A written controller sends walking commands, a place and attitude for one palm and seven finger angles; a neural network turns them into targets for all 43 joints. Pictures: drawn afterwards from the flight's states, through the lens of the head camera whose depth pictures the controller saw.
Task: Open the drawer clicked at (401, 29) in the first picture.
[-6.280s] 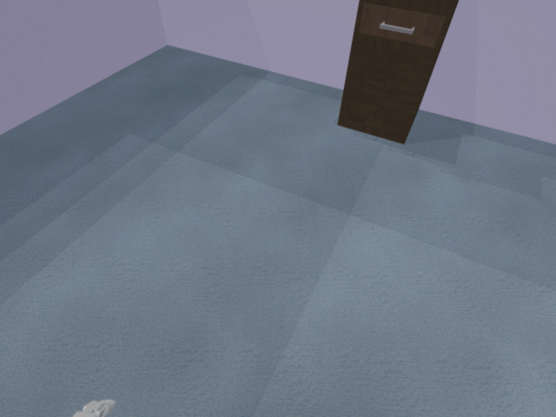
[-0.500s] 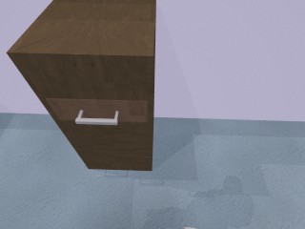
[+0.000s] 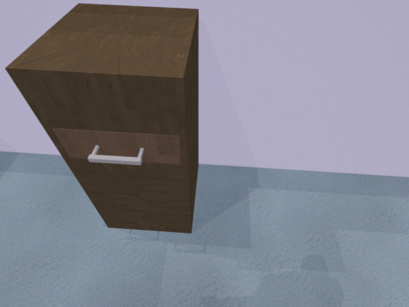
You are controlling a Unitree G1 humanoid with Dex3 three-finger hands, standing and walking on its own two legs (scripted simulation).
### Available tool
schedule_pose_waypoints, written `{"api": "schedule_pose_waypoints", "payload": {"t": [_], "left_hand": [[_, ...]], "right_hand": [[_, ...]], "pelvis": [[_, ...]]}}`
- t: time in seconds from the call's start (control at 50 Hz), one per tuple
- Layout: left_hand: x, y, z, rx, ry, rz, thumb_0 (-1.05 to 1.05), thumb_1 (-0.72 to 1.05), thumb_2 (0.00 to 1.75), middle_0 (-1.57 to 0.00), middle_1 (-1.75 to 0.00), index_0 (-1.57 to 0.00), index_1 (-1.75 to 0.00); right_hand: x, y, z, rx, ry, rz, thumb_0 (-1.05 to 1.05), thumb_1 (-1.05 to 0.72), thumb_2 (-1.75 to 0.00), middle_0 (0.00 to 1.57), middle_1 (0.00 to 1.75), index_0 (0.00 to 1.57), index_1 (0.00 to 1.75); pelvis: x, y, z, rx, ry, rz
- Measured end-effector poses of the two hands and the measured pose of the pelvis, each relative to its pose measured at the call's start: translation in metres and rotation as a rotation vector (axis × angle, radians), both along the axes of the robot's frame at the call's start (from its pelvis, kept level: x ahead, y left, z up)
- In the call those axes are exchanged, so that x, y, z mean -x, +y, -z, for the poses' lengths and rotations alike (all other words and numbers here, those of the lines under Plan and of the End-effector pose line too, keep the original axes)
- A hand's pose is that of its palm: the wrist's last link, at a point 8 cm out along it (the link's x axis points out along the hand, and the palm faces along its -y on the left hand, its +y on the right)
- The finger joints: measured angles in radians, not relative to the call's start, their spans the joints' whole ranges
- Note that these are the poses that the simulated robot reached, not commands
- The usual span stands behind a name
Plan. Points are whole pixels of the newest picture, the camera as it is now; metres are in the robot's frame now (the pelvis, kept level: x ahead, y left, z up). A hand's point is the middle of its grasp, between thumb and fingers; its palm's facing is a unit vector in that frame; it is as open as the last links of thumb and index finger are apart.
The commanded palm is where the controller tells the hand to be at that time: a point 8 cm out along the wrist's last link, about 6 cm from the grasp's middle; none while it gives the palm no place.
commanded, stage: come to a stop and stand still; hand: left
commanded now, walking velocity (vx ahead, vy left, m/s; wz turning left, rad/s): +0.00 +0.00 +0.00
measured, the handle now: (117, 154) +0.55 +0.31 -0.13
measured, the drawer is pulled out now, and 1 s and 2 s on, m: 0.00 0.00 0.00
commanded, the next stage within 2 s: look again from close up in 0.18 s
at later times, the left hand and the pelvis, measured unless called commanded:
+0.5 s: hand out of the picture -0.02 +0.20 -0.18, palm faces +0.02 -0.98 -0.18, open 7.4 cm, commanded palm none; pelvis -0.02 +0.04 +0.00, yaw +0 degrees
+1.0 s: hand out of the picture -0.03 +0.21 -0.18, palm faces +0.04 -0.99 -0.14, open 7.4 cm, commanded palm none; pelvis +0.00 +0.07 +0.00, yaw -1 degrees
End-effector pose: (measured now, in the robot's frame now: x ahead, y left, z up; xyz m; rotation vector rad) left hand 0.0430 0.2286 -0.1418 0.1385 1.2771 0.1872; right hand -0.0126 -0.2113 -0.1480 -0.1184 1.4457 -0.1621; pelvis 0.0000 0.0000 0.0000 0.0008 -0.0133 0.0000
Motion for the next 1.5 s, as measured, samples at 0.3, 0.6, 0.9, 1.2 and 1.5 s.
{"api": "schedule_pose_waypoints", "payload": {"t": [0.3, 0.6, 0.9, 1.2, 1.5], "left_hand": [[0.078, -0.006, 0.0, 0.027, 0.172, -0.018, 0.0, 0.91, 0.9, -0.2, -0.3, -0.2, -0.3], [0.062, 0.043, 0.002, 0.008, 0.065, 0.029, 0.01, 0.92, 0.9, -0.2, -0.3, -0.2, -0.3], [0.078, 0.041, 0.002, 0.045, 0.148, 0.006, 0.0, 0.91, 0.9, -0.2, -0.3, -0.2, -0.3], [0.063, 0.042, 0.017, 0.071, 0.166, -0.057, 0.0, 0.9, 0.9, -0.2, -0.3, -0.2, -0.3], [-0.03, 0.081, -0.001, -0.016, 0.051, -0.03, 0.0, 0.91, 0.9, -0.2, -0.3, -0.2, -0.3]], "right_hand": [[0.031, 0.013, -0.002, -0.019, 0.031, 0.005, 0.0, -0.91, -0.9, 0.2, 0.3, 0.2, 0.3], [0.049, 0.065, 0.006, -0.046, -0.043, 0.005, 0.0, -0.91, -0.9, 0.2, 0.3, 0.2, 0.29], [0.023, 0.078, 0.003, -0.047, -0.042, -0.028, 0.0, -0.91, -0.9, 0.2, 0.3, 0.2, 0.3], [-0.011, 0.062, 0.006, 0.014, 0.008, -0.057, 0.0, -0.91, -0.9, 0.2, 0.3, 0.2, 0.3], [-0.046, 0.094, 0.001, -0.019, -0.006, -0.043, 0.0, -0.91, -0.9, 0.2, 0.3, 0.2, 0.3]], "pelvis": [[0.012, 0.008, -0.004, 0.006, -0.003, 0.01], [0.021, 0.053, 0.003, -0.004, -0.015, 0.011], [0.012, 0.066, 0.0, -0.01, 0.0, 0.014], [-0.023, 0.071, 0.012, 0.011, 0.017, -0.011], [-0.049, 0.082, 0.0, 0.002, 0.016, -0.032]]}}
